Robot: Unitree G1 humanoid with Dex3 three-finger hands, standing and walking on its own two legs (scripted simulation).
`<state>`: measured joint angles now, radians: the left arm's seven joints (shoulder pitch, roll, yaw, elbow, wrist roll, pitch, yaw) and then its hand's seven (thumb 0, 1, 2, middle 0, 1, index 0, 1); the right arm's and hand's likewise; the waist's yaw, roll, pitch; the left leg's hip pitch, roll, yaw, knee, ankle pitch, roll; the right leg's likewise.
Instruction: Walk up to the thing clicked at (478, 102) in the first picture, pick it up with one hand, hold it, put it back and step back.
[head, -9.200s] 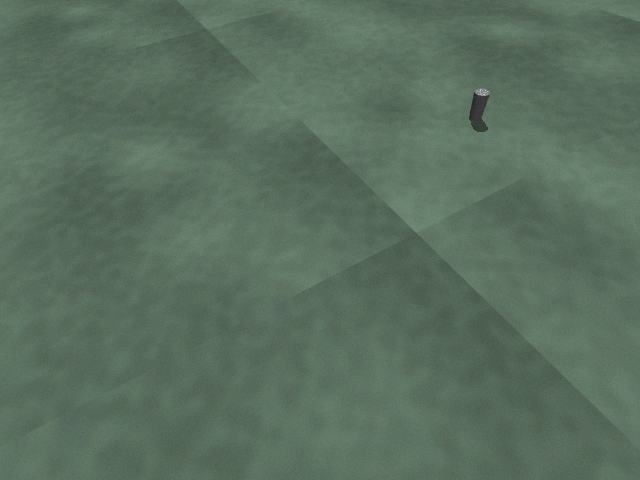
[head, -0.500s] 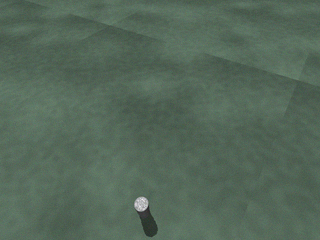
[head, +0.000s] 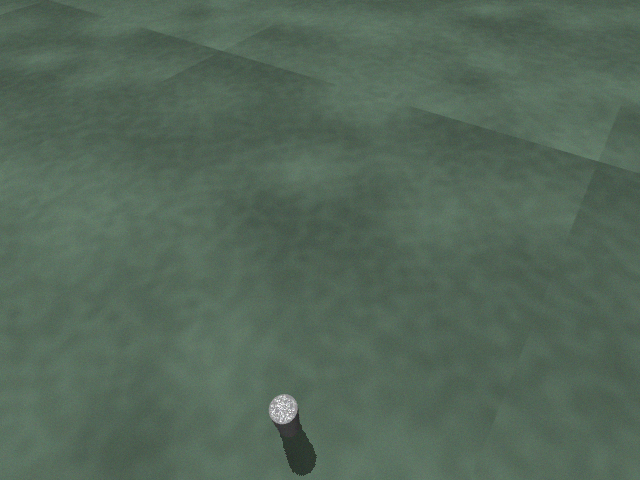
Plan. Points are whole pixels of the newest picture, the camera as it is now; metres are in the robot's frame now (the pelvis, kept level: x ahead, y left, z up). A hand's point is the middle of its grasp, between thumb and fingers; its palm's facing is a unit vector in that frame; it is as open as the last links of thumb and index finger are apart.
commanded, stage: stand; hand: left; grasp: from the side
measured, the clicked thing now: (286, 417) +0.41 +0.18 -0.71
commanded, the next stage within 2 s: go down in 0.02 s
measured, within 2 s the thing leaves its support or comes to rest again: neither
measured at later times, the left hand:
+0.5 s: hand out of the picture +0.15 +0.26 -0.18, palm faces +0.04 -0.94 -0.32, open 14.1 cm
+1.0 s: hand out of the picture +0.13 +0.28 -0.21, palm faces +0.08 -0.95 -0.31, open 17.5 cm
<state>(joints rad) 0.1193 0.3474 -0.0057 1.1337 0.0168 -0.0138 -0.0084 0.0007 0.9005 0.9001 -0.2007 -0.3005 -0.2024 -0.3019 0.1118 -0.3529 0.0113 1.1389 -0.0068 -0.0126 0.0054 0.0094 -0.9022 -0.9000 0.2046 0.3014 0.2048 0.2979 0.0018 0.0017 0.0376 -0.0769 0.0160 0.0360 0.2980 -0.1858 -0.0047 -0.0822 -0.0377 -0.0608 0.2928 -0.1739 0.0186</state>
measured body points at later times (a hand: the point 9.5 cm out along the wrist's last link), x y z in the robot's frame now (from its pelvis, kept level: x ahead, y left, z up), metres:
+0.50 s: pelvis -0.02 +0.00 -0.04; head +0.04 +0.01 +0.41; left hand +0.15 +0.31 -0.15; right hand +0.07 -0.27 -0.15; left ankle -0.01 +0.12 -0.75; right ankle -0.01 -0.13 -0.75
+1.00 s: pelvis -0.02 +0.00 -0.09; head +0.07 +0.03 +0.35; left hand +0.12 +0.33 -0.18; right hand +0.16 -0.25 -0.16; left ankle -0.01 +0.12 -0.75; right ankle -0.01 -0.13 -0.75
